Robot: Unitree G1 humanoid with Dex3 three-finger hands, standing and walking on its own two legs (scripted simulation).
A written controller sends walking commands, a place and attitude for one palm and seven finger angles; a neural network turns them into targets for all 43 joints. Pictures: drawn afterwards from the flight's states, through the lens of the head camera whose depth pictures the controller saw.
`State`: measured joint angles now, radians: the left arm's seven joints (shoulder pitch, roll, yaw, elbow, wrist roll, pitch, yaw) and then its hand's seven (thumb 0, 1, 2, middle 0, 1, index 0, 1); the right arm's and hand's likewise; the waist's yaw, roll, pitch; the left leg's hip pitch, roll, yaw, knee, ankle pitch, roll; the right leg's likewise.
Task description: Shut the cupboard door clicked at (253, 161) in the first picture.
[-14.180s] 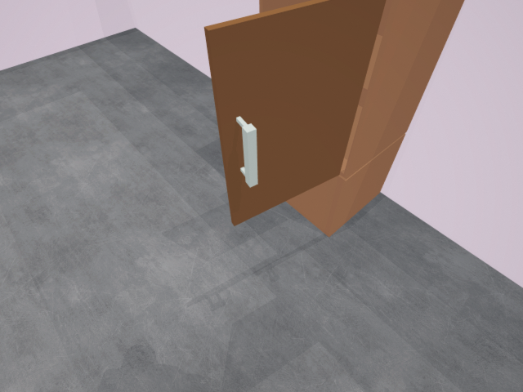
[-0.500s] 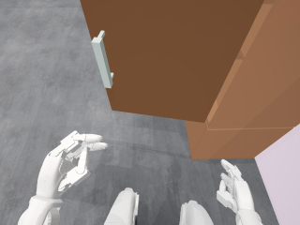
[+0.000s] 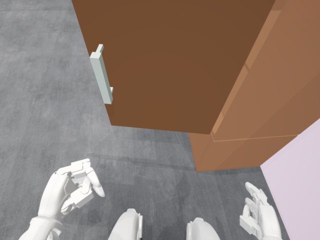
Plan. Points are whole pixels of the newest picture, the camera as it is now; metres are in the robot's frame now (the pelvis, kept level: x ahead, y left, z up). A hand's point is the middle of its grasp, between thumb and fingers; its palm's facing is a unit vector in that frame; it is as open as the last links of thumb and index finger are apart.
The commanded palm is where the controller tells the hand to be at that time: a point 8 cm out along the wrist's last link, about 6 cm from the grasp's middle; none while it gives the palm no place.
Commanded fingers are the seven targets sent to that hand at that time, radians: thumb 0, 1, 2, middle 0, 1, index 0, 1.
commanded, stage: raise the hand and make a fist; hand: left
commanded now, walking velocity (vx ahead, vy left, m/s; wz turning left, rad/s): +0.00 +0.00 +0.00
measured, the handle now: (104, 76) +0.53 +0.20 +0.07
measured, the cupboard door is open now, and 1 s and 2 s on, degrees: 79 79 79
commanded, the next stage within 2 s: bring the fist close to the handle in 0.78 s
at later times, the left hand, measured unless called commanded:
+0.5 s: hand (83, 172) +0.24 +0.18 +0.08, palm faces -0.02 -1.00 -0.05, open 3.1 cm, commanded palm +0.22 +0.23 +0.07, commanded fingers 0.00 0.90 0.90 -1.30 -1.50 -1.30 -1.50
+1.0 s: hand (90, 179) +0.23 +0.16 +0.07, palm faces -0.06 -1.00 -0.04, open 3.1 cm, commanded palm +0.24 +0.22 +0.07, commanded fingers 0.00 0.90 0.90 -1.30 -1.50 -1.30 -1.50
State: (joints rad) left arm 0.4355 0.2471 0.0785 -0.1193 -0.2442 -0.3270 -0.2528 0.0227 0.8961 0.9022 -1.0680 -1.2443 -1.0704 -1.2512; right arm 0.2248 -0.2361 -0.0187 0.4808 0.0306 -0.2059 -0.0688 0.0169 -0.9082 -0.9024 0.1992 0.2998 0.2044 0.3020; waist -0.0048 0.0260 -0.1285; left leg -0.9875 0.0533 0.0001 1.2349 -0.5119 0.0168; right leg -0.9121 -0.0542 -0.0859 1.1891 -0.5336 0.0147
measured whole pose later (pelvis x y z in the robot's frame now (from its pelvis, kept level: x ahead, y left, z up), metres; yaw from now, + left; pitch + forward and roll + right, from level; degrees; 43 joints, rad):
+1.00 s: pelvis +0.01 -0.02 +0.01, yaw +1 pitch +14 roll -2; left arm 0.34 0.25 0.13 0.00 -0.30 -0.38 -0.30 0.02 0.89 0.90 -1.30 -1.50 -1.30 -1.50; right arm 0.25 -0.24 0.01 0.49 0.03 -0.18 -0.08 0.01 -0.91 -0.90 0.20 0.30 0.21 0.30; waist 0.01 0.05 -0.14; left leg -0.93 0.06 -0.02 1.19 -0.50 -0.01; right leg -0.86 -0.04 -0.10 1.16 -0.54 -0.01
